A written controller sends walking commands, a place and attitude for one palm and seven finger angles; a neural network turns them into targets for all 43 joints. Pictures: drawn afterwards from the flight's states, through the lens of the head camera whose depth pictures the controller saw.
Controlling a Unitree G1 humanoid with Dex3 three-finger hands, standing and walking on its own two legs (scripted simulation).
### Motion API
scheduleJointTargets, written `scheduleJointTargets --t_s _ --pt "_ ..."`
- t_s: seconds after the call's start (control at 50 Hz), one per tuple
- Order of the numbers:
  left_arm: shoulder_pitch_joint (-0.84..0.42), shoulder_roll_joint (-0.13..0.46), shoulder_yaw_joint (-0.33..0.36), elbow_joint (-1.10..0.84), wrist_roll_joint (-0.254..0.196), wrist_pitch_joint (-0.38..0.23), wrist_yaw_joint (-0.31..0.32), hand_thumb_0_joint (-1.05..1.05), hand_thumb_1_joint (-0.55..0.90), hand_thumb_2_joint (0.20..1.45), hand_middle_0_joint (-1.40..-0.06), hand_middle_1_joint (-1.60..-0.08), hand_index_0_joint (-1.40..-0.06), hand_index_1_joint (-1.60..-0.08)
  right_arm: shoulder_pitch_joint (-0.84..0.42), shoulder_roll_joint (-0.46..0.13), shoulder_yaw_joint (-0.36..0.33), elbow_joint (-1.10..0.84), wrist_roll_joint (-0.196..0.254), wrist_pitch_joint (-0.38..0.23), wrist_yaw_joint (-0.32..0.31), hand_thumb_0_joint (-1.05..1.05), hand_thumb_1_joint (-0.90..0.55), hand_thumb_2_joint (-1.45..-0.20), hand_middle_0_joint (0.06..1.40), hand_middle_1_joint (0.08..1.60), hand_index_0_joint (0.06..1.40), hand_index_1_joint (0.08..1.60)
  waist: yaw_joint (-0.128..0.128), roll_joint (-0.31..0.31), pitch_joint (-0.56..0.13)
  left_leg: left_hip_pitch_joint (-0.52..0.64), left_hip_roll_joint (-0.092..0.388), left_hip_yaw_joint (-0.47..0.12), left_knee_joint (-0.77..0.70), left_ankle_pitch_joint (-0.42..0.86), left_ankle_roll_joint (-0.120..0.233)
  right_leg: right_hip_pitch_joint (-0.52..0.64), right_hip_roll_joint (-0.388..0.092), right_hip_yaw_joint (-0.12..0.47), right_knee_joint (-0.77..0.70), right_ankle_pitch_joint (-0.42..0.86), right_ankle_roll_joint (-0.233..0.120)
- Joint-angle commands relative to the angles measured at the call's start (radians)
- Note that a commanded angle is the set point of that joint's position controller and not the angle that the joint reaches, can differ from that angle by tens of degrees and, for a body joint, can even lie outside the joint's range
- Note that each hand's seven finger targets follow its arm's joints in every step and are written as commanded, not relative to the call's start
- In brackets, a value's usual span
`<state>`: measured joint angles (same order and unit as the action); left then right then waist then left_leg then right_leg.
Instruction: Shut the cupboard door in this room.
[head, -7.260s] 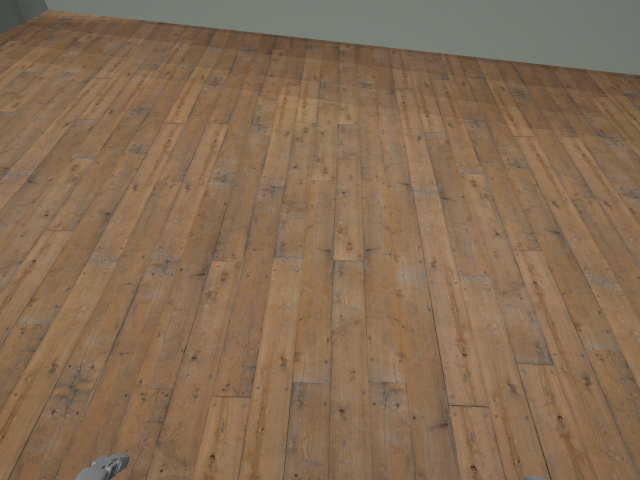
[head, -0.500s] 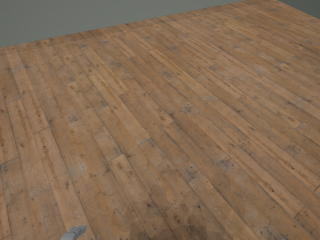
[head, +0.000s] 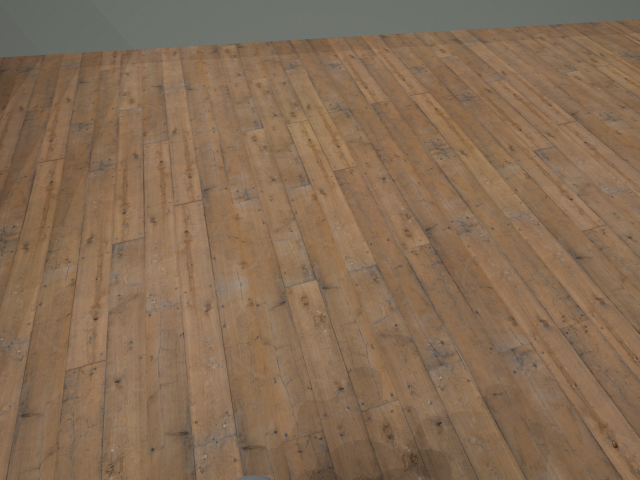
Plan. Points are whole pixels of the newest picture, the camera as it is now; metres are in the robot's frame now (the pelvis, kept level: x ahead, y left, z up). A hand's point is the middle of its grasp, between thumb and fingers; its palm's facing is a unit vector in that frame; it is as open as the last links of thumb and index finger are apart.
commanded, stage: turn or walk to find it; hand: left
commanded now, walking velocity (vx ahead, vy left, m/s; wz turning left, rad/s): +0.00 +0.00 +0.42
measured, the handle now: out of the picture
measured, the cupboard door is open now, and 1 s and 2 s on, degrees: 98 98 98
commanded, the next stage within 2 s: none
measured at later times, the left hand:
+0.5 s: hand out of the picture +0.04 +0.23 -0.15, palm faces +0.21 -0.94 -0.26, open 7.4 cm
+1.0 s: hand out of the picture -0.13 +0.24 -0.19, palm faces +0.45 -0.86 -0.24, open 7.4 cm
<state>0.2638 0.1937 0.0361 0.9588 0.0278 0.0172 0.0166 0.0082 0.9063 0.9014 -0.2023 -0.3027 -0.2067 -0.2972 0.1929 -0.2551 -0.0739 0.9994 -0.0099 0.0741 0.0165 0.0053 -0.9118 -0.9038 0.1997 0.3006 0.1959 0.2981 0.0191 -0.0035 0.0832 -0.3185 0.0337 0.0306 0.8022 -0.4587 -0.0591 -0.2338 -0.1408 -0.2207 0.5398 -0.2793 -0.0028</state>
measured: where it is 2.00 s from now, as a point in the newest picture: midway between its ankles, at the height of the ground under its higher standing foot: outside the picture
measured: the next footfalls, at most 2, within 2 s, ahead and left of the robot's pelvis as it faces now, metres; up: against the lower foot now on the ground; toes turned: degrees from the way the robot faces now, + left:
left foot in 0.06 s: +0.01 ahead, +0.13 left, +0.00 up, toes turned +6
right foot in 0.52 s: +0.04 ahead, -0.11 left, +0.00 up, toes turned +9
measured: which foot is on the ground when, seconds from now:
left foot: up 0.00-0.04, down 0.06-0.52, up 0.54-0.90, down 0.92-1.00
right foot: down 0.00-0.06, up 0.08-0.50, down 0.52-0.92, up 0.94-1.00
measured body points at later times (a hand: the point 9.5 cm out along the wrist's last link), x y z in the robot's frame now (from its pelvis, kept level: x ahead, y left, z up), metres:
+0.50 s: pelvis -0.03 +0.01 +0.00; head +0.00 +0.01 +0.45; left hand +0.03 +0.28 -0.13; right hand +0.08 -0.22 -0.15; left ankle -0.03 +0.13 -0.74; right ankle +0.00 -0.11 -0.73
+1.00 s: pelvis -0.08 +0.03 -0.01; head -0.06 +0.06 +0.44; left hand -0.16 +0.28 -0.17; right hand +0.10 -0.18 -0.14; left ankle -0.12 +0.13 -0.74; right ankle -0.02 -0.10 -0.70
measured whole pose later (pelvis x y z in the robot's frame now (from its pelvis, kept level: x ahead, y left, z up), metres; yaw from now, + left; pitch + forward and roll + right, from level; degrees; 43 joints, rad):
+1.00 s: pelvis -0.08 +0.03 -0.01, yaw +25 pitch -1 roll +0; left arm 0.24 0.26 0.06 0.97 0.01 0.07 0.02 0.01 0.91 0.90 -0.20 -0.30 -0.20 -0.30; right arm 0.19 -0.21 -0.06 0.96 -0.02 0.02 0.01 0.00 -0.91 -0.90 0.20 0.30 0.20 0.30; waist 0.01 -0.05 0.09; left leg -0.27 0.01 0.06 0.62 -0.32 0.02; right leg -0.39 -0.14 -0.11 0.91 -0.50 0.06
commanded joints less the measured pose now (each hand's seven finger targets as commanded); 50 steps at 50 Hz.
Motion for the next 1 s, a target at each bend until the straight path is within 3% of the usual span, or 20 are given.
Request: scheduleJointTargets --t_s 0.0,0.02,0.04,0.06,0.1,0.14,0.18,0.34,0.46,0.48,0.5,0.52,0.56,0.64,0.78,0.86,0.88,0.9,0.92,0.98 --pt "0.011 0.226 0.062 -0.035 -0.003 -0.008 0.012 0.000 0.900 0.900 -0.200 -0.300 -0.200 -0.300 0.025 -0.050 0.002 -0.077 0.004 -0.047 -0.009 0.000 -0.900 -0.900 0.200 0.300 0.200 0.300 -0.021 -0.187 -0.137 0.111 -0.023 0.058 -0.322 0.166 0.023 0.078 -0.191 0.134 -0.034 0.398 -0.066" --pt "0.003 0.203 0.058 -0.040 -0.012 -0.002 0.010 0.000 0.900 0.900 -0.200 -0.300 -0.200 -0.300 0.061 -0.088 -0.006 -0.069 0.002 -0.056 -0.006 0.000 -0.900 -0.900 0.200 0.300 0.200 0.300 -0.046 -0.074 -0.162 0.243 0.029 0.004 -0.438 0.294 0.040 -0.019 -0.153 0.086 0.087 0.289 -0.015" --pt "0.023 0.138 0.049 -0.072 -0.019 0.005 0.004 0.000 0.900 0.900 -0.200 -0.300 -0.200 -0.300 0.075 -0.193 -0.028 -0.077 -0.008 -0.065 -0.009 0.000 -0.900 -0.900 0.200 0.300 0.200 0.300 -0.053 0.222 -0.163 0.364 0.276 -0.304 -0.480 0.543 0.135 -0.275 -0.027 0.031 0.283 -0.106 0.062" --pt "-0.030 0.117 0.032 -0.104 -0.009 0.012 0.005 0.000 0.900 0.900 -0.200 -0.300 -0.200 -0.300 0.110 -0.246 -0.038 -0.073 -0.008 -0.055 -0.013 0.000 -0.900 -0.900 0.200 0.300 0.200 0.300 -0.078 0.272 -0.145 0.305 0.393 -0.374 -0.478 0.713 0.238 -0.325 0.011 0.090 0.430 -0.362 0.073" --pt "-0.110 0.135 0.041 -0.087 -0.011 0.026 0.010 0.000 0.900 0.900 -0.200 -0.300 -0.200 -0.300 0.071 -0.190 -0.023 -0.062 -0.011 -0.058 -0.035 0.000 -0.900 -0.900 0.200 0.300 0.200 0.300 -0.073 0.247 -0.073 0.196 0.301 -0.322 -0.483 0.685 0.223 -0.332 0.017 0.195 0.558 -0.263 0.069" --pt "-0.062 0.138 0.044 -0.054 -0.011 0.020 -0.003 0.000 0.900 0.900 -0.200 -0.300 -0.200 -0.300 -0.017 -0.148 -0.007 -0.089 -0.009 -0.065 -0.038 0.000 -0.900 -0.900 0.200 0.300 0.200 0.300 -0.025 0.168 -0.063 0.191 0.226 -0.231 -0.471 0.691 0.207 -0.321 0.021 0.196 0.589 -0.152 0.079" --pt "-0.041 0.137 0.041 -0.043 -0.011 0.019 -0.004 0.000 0.900 0.900 -0.200 -0.300 -0.200 -0.300 -0.013 -0.145 -0.006 -0.094 -0.005 -0.072 -0.038 0.000 -0.900 -0.900 0.200 0.300 0.200 0.300 -0.022 0.143 -0.089 0.222 0.198 -0.204 -0.465 0.741 0.205 -0.306 0.031 0.194 0.577 -0.120 0.089" --pt "-0.118 0.113 0.034 -0.097 -0.017 0.016 0.003 0.000 0.900 0.900 -0.200 -0.300 -0.200 -0.300 0.035 -0.149 -0.023 -0.096 -0.014 -0.061 -0.033 0.000 -0.900 -0.900 0.200 0.300 0.200 0.300 -0.054 0.140 -0.092 0.208 0.206 -0.316 -0.459 0.643 0.241 -0.237 0.066 0.201 0.365 -0.171 0.090" --pt "-0.008 0.118 0.037 -0.086 -0.021 -0.009 0.009 0.000 0.900 0.900 -0.200 -0.300 -0.200 -0.300 -0.006 -0.137 -0.033 -0.117 -0.009 -0.052 -0.026 0.000 -0.900 -0.900 0.200 0.300 0.200 0.300 0.006 0.124 -0.140 0.046 0.122 -0.340 -0.344 0.562 0.174 0.078 0.104 0.171 -0.092 0.050 0.068" --pt "0.017 0.161 0.045 -0.083 -0.015 -0.020 0.014 0.000 0.900 0.900 -0.200 -0.300 -0.200 -0.300 0.012 -0.100 -0.029 -0.120 -0.001 -0.054 -0.020 0.000 -0.900 -0.900 0.200 0.300 0.200 0.300 0.013 0.024 -0.163 -0.061 0.065 -0.299 -0.265 0.416 0.121 0.214 0.018 0.249 -0.192 0.110 0.046" --pt "0.031 0.243 0.063 -0.084 -0.001 -0.028 0.022 0.000 0.900 0.900 -0.200 -0.300 -0.200 -0.300 0.027 -0.035 -0.017 -0.139 0.005 -0.057 -0.014 0.000 -0.900 -0.900 0.200 0.300 0.200 0.300 0.017 -0.236 -0.158 -0.245 -0.076 -0.127 -0.075 0.098 0.049 0.303 -0.226 0.486 -0.237 0.172 -0.049" --pt "0.024 0.265 0.065 -0.101 -0.004 -0.022 0.021 0.000 0.900 0.900 -0.200 -0.300 -0.200 -0.300 0.011 -0.066 -0.029 -0.149 -0.006 -0.046 -0.015 0.000 -0.900 -0.900 0.200 0.300 0.200 0.300 0.029 -0.231 -0.135 -0.227 -0.088 -0.101 0.133 -0.110 0.036 0.155 -0.351 0.532 -0.269 0.197 -0.143" --pt "-0.069 0.218 0.059 -0.122 -0.009 -0.019 0.022 0.000 0.900 0.900 -0.200 -0.300 -0.200 -0.300 -0.003 -0.075 -0.038 -0.121 -0.012 -0.019 -0.009 0.000 -0.900 -0.900 0.200 0.300 0.200 0.300 -0.005 -0.191 -0.035 -0.230 -0.042 -0.132 0.366 -0.041 0.038 -0.018 -0.267 0.465 -0.305 0.022 -0.143" --pt "-0.127 0.159 0.042 -0.132 -0.004 -0.026 0.021 0.000 0.900 0.900 -0.200 -0.300 -0.200 -0.300 0.068 -0.050 -0.029 -0.076 -0.013 -0.014 0.004 0.000 -0.900 -0.900 0.200 0.300 0.200 0.300 -0.044 -0.170 -0.027 -0.199 -0.009 -0.066 0.392 0.086 0.005 -0.016 -0.171 0.241 -0.258 0.116 -0.098" --pt "-0.002 0.225 0.062 -0.074 0.007 -0.017 0.017 0.000 0.900 0.900 -0.200 -0.300 -0.200 -0.300 -0.033 -0.026 -0.007 -0.099 -0.001 -0.031 0.000 0.000 -0.900 -0.900 0.200 0.300 0.200 0.300 0.029 -0.208 -0.075 -0.111 -0.008 0.024 0.024 -0.031 -0.001 0.112 -0.215 0.212 -0.169 0.333 -0.136" --pt "-0.020 0.224 0.065 -0.061 -0.006 -0.004 0.013 0.000 0.900 0.900 -0.200 -0.300 -0.200 -0.300 0.069 -0.044 -0.004 -0.072 0.001 -0.051 -0.007 0.000 -0.900 -0.900 0.200 0.300 0.200 0.300 -0.029 -0.158 -0.135 0.121 -0.020 0.058 -0.334 0.203 0.018 0.045 -0.184 0.126 0.000 0.347 -0.049" --pt "-0.011 0.189 0.059 -0.071 -0.017 0.004 0.009 0.000 0.900 0.900 -0.200 -0.300 -0.200 -0.300 0.099 -0.100 -0.016 -0.069 -0.002 -0.062 -0.006 0.000 -0.900 -0.900 0.200 0.300 0.200 0.300 -0.049 -0.004 -0.165 0.259 0.065 -0.050 -0.432 0.317 0.050 -0.083 -0.126 0.076 0.142 0.200 0.008" --pt "-0.023 0.119 0.043 -0.110 -0.020 0.010 0.001 0.000 0.900 0.900 -0.200 -0.300 -0.200 -0.300 0.123 -0.202 -0.038 -0.075 -0.011 -0.066 -0.009 0.000 -0.900 -0.900 0.200 0.300 0.200 0.300 -0.064 0.294 -0.137 0.314 0.317 -0.376 -0.481 0.577 0.162 -0.327 0.006 0.035 0.337 -0.250 0.083" --pt "-0.107 0.120 0.031 -0.130 -0.009 0.022 0.007 0.000 0.900 0.900 -0.200 -0.300 -0.200 -0.300 0.159 -0.230 -0.044 -0.061 -0.011 -0.060 -0.015 0.000 -0.900 -0.900 0.200 0.300 0.200 0.300 -0.099 0.262 -0.119 0.207 0.379 -0.402 -0.507 0.562 0.229 -0.300 0.014 0.127 0.472 -0.346 0.074" --pt "-0.118 0.125 0.044 -0.087 -0.012 0.021 -0.003 0.000 0.900 0.900 -0.200 -0.300 -0.200 -0.300 0.025 -0.152 -0.018 -0.078 -0.015 -0.065 -0.035 0.000 -0.900 -0.900 0.200 0.300 0.200 0.300 -0.043 0.202 -0.056 0.130 0.249 -0.285 -0.495 0.516 0.218 -0.315 0.015 0.199 0.581 -0.185 0.071"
